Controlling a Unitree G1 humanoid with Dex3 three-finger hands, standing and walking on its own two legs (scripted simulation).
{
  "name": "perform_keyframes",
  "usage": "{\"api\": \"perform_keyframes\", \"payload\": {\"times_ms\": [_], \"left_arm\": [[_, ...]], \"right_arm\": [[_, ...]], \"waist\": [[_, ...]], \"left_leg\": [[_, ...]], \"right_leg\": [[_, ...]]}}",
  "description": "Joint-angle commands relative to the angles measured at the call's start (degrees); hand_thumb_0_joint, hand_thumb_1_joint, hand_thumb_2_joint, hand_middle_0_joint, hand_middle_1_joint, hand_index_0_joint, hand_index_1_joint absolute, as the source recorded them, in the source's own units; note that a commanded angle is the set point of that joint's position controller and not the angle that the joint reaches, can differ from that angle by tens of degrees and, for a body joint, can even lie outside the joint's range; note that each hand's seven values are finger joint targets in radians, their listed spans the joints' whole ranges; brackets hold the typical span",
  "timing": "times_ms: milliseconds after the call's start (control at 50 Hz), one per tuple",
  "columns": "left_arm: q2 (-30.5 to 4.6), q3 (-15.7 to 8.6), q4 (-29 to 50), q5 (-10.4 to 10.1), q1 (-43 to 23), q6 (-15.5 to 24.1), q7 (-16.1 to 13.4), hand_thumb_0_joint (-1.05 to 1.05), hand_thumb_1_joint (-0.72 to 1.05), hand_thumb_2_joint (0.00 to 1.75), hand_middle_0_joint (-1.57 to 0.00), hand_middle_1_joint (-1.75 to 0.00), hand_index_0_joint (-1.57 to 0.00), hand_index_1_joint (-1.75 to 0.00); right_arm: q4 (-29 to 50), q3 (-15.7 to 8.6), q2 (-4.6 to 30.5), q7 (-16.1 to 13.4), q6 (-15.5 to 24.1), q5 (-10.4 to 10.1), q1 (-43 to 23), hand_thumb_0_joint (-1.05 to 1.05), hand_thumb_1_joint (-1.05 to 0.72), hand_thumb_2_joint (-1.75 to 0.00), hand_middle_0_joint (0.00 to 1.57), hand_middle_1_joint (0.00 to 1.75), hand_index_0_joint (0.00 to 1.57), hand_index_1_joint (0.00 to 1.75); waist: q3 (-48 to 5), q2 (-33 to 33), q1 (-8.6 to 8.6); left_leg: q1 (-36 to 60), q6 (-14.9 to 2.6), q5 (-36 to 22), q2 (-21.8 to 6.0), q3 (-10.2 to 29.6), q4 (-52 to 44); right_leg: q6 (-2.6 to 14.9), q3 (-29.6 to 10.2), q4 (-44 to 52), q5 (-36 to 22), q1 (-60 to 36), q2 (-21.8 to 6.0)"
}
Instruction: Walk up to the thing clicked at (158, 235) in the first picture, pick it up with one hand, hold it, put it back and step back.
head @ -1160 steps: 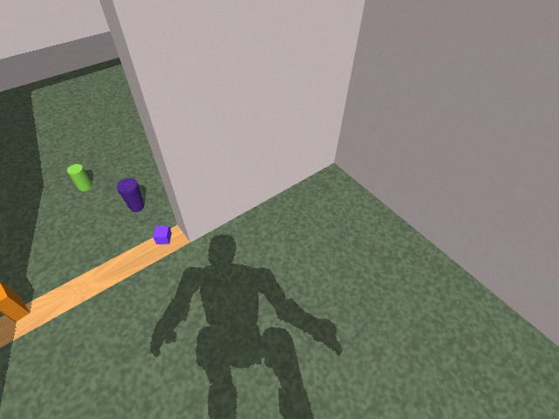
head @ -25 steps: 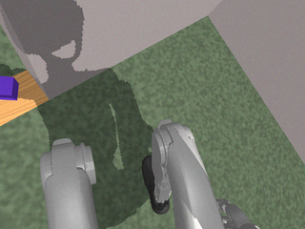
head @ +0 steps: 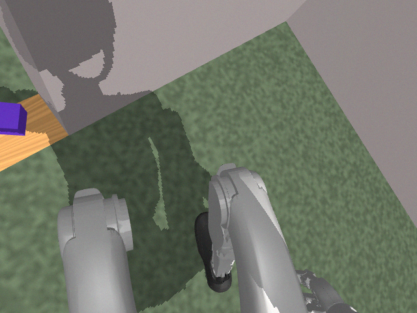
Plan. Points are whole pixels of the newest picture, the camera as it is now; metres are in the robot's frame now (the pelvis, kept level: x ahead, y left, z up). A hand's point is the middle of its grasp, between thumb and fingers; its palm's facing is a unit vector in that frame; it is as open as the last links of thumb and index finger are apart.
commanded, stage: rise first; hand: left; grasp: from above
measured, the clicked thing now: (7, 119) +0.49 +0.32 -0.30
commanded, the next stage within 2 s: approach in 0.46 s
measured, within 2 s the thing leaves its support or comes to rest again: neither
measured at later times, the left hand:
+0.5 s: hand out of the picture +0.45 +0.37 -0.15, palm faces -0.45 -0.02 -0.89, open 14.5 cm
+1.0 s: hand out of the picture +0.49 +0.33 -0.15, palm faces -0.43 +0.03 -0.90, open 14.2 cm
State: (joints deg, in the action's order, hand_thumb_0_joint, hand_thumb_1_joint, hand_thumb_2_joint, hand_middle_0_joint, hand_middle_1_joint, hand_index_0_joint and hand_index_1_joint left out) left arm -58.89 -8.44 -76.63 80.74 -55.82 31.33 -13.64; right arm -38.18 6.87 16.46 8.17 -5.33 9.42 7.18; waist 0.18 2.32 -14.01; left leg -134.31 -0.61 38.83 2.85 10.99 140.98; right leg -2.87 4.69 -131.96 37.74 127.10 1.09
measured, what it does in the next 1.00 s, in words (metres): stands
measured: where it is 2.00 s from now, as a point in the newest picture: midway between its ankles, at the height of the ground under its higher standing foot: (166, 283)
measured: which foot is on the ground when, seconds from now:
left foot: down 0.00-1.00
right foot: down 0.00-1.00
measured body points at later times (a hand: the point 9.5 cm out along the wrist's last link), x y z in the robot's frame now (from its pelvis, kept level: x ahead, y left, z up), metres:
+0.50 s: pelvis +0.00 +0.00 +0.00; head +0.23 +0.13 +0.36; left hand +0.47 +0.37 -0.10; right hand +0.07 -0.27 -0.08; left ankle +0.07 +0.12 -0.29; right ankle +0.12 -0.14 -0.29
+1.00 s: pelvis +0.00 +0.00 +0.00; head +0.24 +0.12 +0.36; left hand +0.51 +0.32 -0.10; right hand +0.05 -0.27 -0.07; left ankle +0.07 +0.12 -0.29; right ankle +0.12 -0.14 -0.29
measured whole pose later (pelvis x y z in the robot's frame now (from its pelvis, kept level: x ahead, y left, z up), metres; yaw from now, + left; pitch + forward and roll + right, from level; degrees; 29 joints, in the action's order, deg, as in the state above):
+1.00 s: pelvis +0.00 +0.00 +0.00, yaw -1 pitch +33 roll -14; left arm -55.8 -2.8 -82.3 84.2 -63.0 24.5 -17.3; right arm -37.0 8.4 15.6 7.9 -3.7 8.9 9.3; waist -1.0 1.4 -18.7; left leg -135.9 -1.0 38.3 2.7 10.6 140.2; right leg -2.3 4.5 -131.1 37.0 128.8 1.2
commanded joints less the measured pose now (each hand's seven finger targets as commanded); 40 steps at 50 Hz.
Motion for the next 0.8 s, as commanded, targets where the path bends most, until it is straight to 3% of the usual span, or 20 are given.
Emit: {"api": "perform_keyframes", "payload": {"times_ms": [0, 120, 140, 160, 200, 260, 360, 440, 580, 640, 700, 740, 780], "left_arm": [[-16.1, -2.5, 9.2, -1.3, -18.0, 0.0, -3.0, 0.0, -0.61, 1.12, -0.07, -0.9, -0.03, -0.95], [-13.0, 0.4, 5.4, -1.1, -17.2, -1.1, -2.3, 0.0, -0.61, 1.11, -0.08, -0.89, -0.03, -0.94], [-14.8, -0.6, 7.8, -1.2, -19.1, -0.9, -2.4, 0.0, -0.61, 1.11, -0.08, -0.89, -0.04, -0.94], [-14.5, -0.5, 5.1, -1.2, -17.5, -1.1, -2.2, 0.0, -0.61, 1.11, -0.08, -0.89, -0.03, -0.94], [-15.0, -0.4, 6.9, -1.7, -18.8, -0.6, -1.9, 0.0, -0.61, 1.11, -0.08, -0.89, -0.03, -0.94], [-17.3, -1.9, 7.8, -1.5, -19.6, -0.2, -2.3, 0.0, -0.61, 1.11, -0.08, -0.89, -0.03, -0.94], [-18.1, -3.4, 10.2, -1.2, -18.5, -0.2, -3.2, 0.0, -0.61, 1.11, -0.07, -0.91, -0.02, -0.95], [-15.6, -1.9, 6.8, -1.1, -16.1, -1.4, -3.1, 0.0, -0.61, 1.12, -0.07, -0.89, -0.02, -0.94], [-14.6, -0.3, 8.0, -1.6, -19.8, -1.5, -2.2, 0.0, -0.58, 1.06, -0.09, -0.94, -0.06, -0.96], [-11.0, 2.4, 8.3, -1.9, -23.1, -0.9, -1.4, 0.0, -0.58, 1.06, -0.09, -0.94, -0.06, -0.96], [-9.9, 3.4, 8.4, -2.2, -25.6, -0.7, -2.1, 0.0, -0.58, 1.06, -0.08, -0.95, -0.06, -0.97], [-8.5, 4.4, 8.0, -1.7, -26.9, -1.1, -2.8, 0.0, -0.58, 1.06, -0.08, -0.96, -0.06, -0.98], [-8.9, 4.8, 6.4, -0.3, -27.0, -2.1, -3.8, 0.0, -0.58, 1.06, -0.09, -0.95, -0.07, -0.97]], "right_arm": [[0.5, -5.1, 16.2, -0.7, -0.2, 0.5, 10.3, 0.0, -0.92, -0.9, 0.2, 0.3, 0.2, 0.3], [0.1, -4.9, 16.0, -0.8, 0.0, 0.3, 10.3, 0.0, -0.92, -0.9, 0.2, 0.3, 0.2, 0.3], [-0.1, -4.9, 16.3, -0.9, -0.1, 0.5, 10.4, 0.0, -0.92, -0.9, 0.2, 0.3, 0.2, 0.3], [0.0, -4.9, 16.6, -0.9, 0.0, 0.4, 10.5, 0.0, -0.92, -0.9, 0.2, 0.3, 0.2, 0.3], [0.2, -4.5, 16.1, -0.9, 0.1, 0.5, 10.4, 0.0, -0.92, -0.9, 0.2, 0.3, 0.2, 0.3], [0.6, -4.4, 16.7, -0.9, 0.1, 0.6, 10.6, 0.0, -0.92, -0.9, 0.2, 0.3, 0.2, 0.3], [1.5, -5.0, 16.8, -0.9, -0.1, 0.4, 10.3, 0.0, -0.92, -0.9, 0.2, 0.3, 0.2, 0.3], [1.2, -4.8, 16.5, -1.1, 0.1, 0.1, 9.9, 0.0, -0.92, -0.9, 0.2, 0.3, 0.2, 0.3], [0.2, -4.6, 16.3, -1.1, 0.5, 0.2, 10.9, 0.0, -0.91, -0.9, 0.2, 0.3, 0.2, 0.3], [-0.6, -4.4, 16.3, -1.2, 0.7, 0.5, 11.7, 0.0, -0.92, -0.9, 0.2, 0.3, 0.2, 0.3], [-1.1, -4.4, 16.4, -1.2, 0.9, 0.5, 11.9, 0.0, -0.92, -0.9, 0.2, 0.3, 0.2, 0.3], [-1.1, -4.4, 16.7, -1.2, 1.1, 0.7, 12.9, 0.0, -0.92, -0.9, 0.2, 0.3, 0.2, 0.3], [-0.8, -4.2, 16.3, -1.2, 1.1, 0.5, 12.8, 0.0, -0.92, -0.9, 0.2, 0.3, 0.2, 0.3]], "waist": [[-38.5, -27.3, -0.43], [-35.0, -24.1, -1.98], [-36.7, -24.2, -1.58], [-35.2, -23.0, -1.76], [-36.0, -23.4, -1.45], [-38.2, -24.7, -1.04], [-40.7, -27.5, 0.06], [-34.9, -25.6, -0.39], [-36.4, -24.2, -1.82], [-36.2, -25.1, -4.16], [-37.5, -25.8, -4.47], [-37.3, -27.6, -5.34], [-37.2, -28.9, -4.55]], "left_leg": [[39.0, 0.01, -12.4, -0.8, -3.9, -17.4], [35.8, -0.44, -10.5, -0.7, -4.0, -17.0], [35.6, -0.65, -11.2, -0.7, -4.7, -16.5], [35.0, -0.58, -11.1, -0.4, -4.0, -16.2], [34.6, -0.73, -10.5, -0.5, -4.8, -16.2], [36.9, -0.52, -12.6, -0.6, -4.2, -15.8], [39.4, 0.07, -14.1, -0.6, -4.0, -16.7], [35.2, -0.11, -9.5, -0.3, -3.9, -17.5], [35.7, -0.47, -9.8, -0.7, -3.8, -16.9], [37.6, -0.28, -11.3, -1.1, -3.2, -16.3], [38.0, -0.13, -11.3, -1.1, -3.4, -16.1], [39.0, 0.39, -12.5, -1.3, -2.9, -16.5], [39.3, 0.68, -12.0, -1.3, -3.0, -17.4]], "right_leg": [[4.86, 5.5, 10.5, -9.5, -10.2, 1.2], [4.91, 5.5, 11.1, -8.6, -9.2, 1.2], [4.65, 5.5, 11.3, -9.3, -10.8, 1.2], [4.89, 5.4, 11.2, -9.1, -10.1, 1.1], [4.77, 5.1, 11.6, -8.8, -11.6, 1.2], [4.66, 5.4, 10.9, -9.8, -11.5, 1.3], [4.88, 5.5, 10.3, -10.5, -11.4, 1.3], [5.12, 5.3, 11.2, -7.5, -8.9, 1.1], [4.7, 5.5, 11.1, -8.4, -9.7, 1.1], [4.41, 5.8, 10.8, -9.4, -8.8, 1.1], [4.51, 5.7, 11.0, -9.8, -9.0, 1.2], [4.5, 6.3, 10.5, -10.5, -8.5, 1.2], [4.92, 6.1, 10.4, -10.3, -7.5, 1.2]]}}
